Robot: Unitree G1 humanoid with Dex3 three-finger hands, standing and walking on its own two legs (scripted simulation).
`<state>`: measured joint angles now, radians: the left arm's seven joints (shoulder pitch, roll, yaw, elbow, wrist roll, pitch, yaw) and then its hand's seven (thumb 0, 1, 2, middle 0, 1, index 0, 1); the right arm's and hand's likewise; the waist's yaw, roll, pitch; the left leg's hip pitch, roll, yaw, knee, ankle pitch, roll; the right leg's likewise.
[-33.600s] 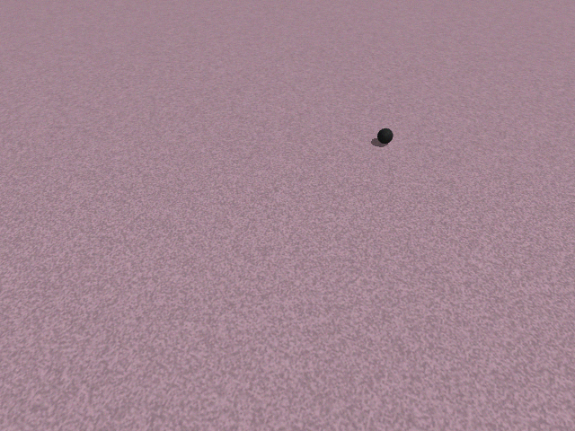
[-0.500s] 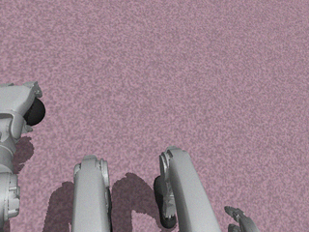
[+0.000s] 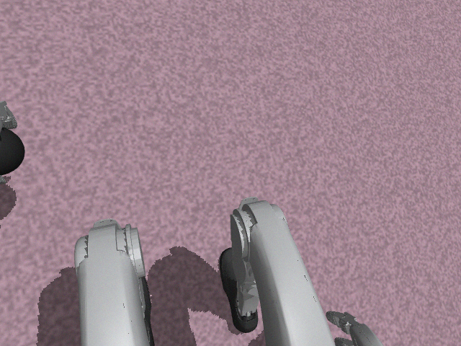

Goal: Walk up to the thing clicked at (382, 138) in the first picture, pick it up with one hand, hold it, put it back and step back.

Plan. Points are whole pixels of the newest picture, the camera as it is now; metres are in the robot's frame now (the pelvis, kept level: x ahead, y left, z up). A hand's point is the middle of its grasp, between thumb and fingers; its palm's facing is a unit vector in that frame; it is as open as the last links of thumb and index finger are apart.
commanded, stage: crouch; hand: left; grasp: from above
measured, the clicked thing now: out of the picture +0.46 +0.34 -0.18
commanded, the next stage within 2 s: lower in 0.26 s
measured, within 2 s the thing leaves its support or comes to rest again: neither
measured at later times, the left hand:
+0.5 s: hand out of the picture +0.46 +0.35 -0.20, palm faces -0.47 -0.08 -0.88, open 10.9 cm
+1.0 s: hand (10, 160) +0.46 +0.34 -0.26, palm faces -0.45 -0.10 -0.89, open 10.9 cm
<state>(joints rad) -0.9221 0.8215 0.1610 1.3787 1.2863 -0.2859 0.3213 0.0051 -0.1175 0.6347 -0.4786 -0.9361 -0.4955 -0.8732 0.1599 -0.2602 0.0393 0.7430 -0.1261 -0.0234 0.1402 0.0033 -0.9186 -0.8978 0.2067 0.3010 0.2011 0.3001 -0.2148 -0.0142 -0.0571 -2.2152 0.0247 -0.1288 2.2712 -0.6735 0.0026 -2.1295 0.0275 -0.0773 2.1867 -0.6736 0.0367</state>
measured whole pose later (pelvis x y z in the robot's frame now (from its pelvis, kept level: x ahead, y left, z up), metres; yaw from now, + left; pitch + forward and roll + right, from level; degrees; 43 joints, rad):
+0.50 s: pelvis +0.00 +0.00 -0.04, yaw -1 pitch +34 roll -10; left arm -0.98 0.91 0.16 1.45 1.28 -0.29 0.31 0.01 -0.13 0.63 -0.51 -0.91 -0.53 -0.85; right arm 0.13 -0.28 0.10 0.73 -0.14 -0.02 0.14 0.00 -0.92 -0.90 0.21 0.30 0.20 0.30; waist -0.24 -0.03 -0.01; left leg -2.31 0.02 -0.16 2.39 -0.69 0.00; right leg -2.21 0.03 -0.10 2.30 -0.69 0.04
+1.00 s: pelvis +0.00 +0.00 -0.07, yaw -4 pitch +31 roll -12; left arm -1.00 1.00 0.19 1.58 1.34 -0.34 0.44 0.00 -0.14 0.61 -0.53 -0.89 -0.55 -0.83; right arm 0.10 -0.28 0.17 0.73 -0.19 -0.05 0.15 0.00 -0.91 -0.89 0.21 0.30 0.20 0.30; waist -0.28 -0.08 0.06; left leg -2.37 0.02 -0.20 2.51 -0.70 0.00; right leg -2.26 0.05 -0.13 2.38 -0.68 0.05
